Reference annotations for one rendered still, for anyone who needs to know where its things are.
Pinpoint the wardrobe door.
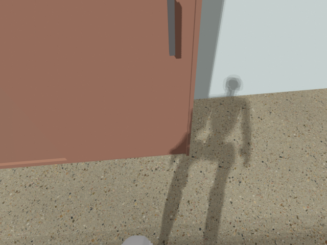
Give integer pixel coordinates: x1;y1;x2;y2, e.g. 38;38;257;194
0;0;195;162
0;87;65;163

